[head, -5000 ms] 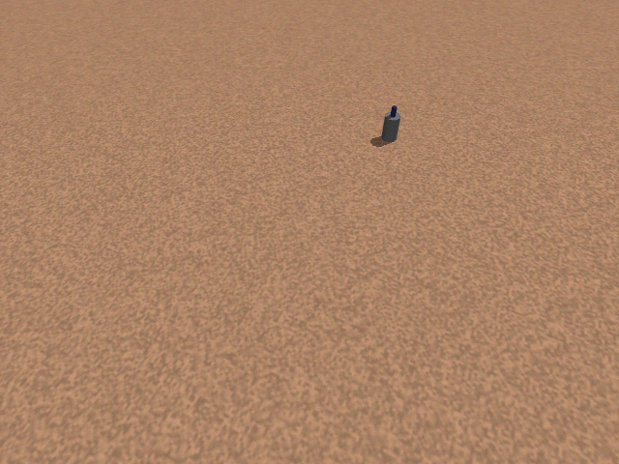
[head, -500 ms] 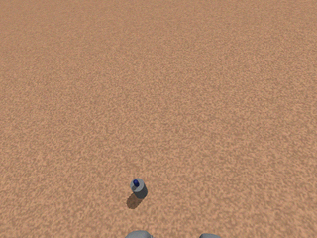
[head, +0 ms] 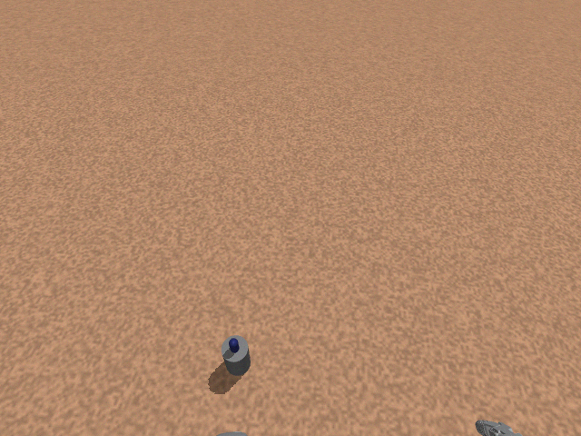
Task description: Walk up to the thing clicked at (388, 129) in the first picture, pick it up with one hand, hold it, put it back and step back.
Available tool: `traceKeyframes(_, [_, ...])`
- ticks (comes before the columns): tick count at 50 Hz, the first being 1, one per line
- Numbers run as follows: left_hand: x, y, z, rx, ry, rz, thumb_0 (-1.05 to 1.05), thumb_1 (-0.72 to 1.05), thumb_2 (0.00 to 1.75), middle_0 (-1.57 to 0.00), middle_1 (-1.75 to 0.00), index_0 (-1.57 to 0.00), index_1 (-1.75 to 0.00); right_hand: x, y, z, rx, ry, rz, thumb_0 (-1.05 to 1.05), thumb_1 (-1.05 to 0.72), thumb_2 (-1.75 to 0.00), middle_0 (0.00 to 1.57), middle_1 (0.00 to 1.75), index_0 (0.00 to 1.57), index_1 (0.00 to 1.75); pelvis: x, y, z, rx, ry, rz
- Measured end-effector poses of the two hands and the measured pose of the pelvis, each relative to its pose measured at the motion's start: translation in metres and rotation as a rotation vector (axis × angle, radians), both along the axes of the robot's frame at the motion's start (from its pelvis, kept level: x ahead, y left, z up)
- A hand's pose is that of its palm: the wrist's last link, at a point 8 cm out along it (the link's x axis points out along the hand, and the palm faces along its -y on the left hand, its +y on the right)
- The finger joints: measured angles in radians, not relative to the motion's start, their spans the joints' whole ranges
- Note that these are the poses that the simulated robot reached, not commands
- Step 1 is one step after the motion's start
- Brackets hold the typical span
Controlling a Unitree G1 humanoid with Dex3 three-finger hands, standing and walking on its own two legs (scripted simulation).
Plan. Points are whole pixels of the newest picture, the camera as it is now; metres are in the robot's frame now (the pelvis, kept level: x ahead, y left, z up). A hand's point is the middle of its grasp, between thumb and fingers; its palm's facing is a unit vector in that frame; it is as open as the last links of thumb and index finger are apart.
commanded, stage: walk up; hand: left
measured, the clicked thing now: (235, 353) +0.45 +0.16 -0.66
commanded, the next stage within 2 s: stand in 1.04 s
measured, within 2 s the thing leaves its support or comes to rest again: neither
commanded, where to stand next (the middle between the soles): +0.10 -0.03 m, yaw -2 degrees
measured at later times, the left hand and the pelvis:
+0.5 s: hand out of the picture +0.10 +0.25 -0.13, palm faces -0.01 -0.94 -0.35, open 7.4 cm; pelvis +0.02 +0.00 +0.02, yaw +0 degrees
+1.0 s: hand out of the picture +0.12 +0.25 -0.13, palm faces -0.02 -0.94 -0.34, open 7.4 cm; pelvis +0.03 +0.00 +0.02, yaw +0 degrees
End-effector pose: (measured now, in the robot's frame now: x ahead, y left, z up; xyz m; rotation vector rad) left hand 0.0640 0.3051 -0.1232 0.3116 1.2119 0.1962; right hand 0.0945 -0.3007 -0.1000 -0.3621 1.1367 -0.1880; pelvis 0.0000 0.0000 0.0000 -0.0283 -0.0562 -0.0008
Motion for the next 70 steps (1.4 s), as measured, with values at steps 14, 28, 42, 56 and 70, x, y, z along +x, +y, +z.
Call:
traceKeyframes(14, [-0.027, -0.002, 0.023, 0.028, 0.088, 0.056, 0.01, 0.9, 0.9, -0.2, -0.3, -0.2, -0.3, 0.029, 0.009, -0.004, 0.077, 0.002, 0.022, 0.01, -0.9, -0.9, 0.21, 0.3, 0.2, 0.3, 0.011, -0.006, 0.015, 0.013, 0.01, 0.007])
traceKeyframes(28, [0.043, -0.013, 0.027, -0.001, -0.015, -0.003, 0.01, 0.9, 0.9, -0.2, -0.3, -0.2, -0.3, 0.003, -0.003, 0.002, 0.043, 0.074, -0.062, 0.01, -0.91, -0.9, 0.21, 0.3, 0.2, 0.3, 0.023, -0.004, 0.021, 0.021, 0.009, -0.002])
traceKeyframes(42, [0.058, -0.016, 0.027, -0.008, -0.005, -0.021, 0.01, 0.9, 0.9, -0.2, -0.3, -0.2, -0.3, -0.006, -0.003, 0.001, 0.043, 0.103, -0.087, 0.01, -0.91, -0.9, 0.21, 0.3, 0.2, 0.3, 0.029, -0.004, 0.023, 0.022, 0.019, -0.007])
traceKeyframes(56, [0.045, -0.012, 0.027, 0.005, 0.026, 0.005, 0.01, 0.9, 0.9, -0.2, -0.3, -0.2, -0.3, 0.012, 0.002, 0.0, 0.055, 0.079, -0.058, 0.01, -0.91, -0.9, 0.21, 0.3, 0.2, 0.3, 0.034, -0.005, 0.023, 0.025, 0.021, -0.005])
traceKeyframes(70, [0.044, -0.016, 0.024, -0.004, 0.043, 0.0, 0.01, 0.9, 0.9, -0.2, -0.3, -0.2, -0.3, 0.023, -0.004, 0.004, 0.042, 0.077, -0.051, 0.01, -0.91, -0.9, 0.21, 0.3, 0.2, 0.3, 0.042, -0.007, 0.023, 0.025, 0.03, -0.005])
